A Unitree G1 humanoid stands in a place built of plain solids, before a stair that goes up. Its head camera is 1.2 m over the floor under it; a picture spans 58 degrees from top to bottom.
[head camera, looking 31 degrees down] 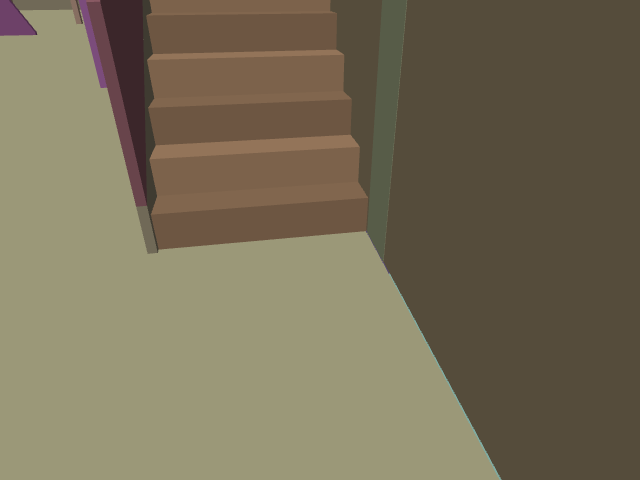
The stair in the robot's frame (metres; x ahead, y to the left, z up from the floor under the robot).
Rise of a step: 0.21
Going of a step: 0.22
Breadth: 1.12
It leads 10 degrees to the left of straight ahead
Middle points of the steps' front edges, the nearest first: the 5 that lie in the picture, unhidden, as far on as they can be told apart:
1.99 0.29 0.21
2.21 0.33 0.41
2.43 0.37 0.62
2.65 0.40 0.82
2.86 0.44 1.03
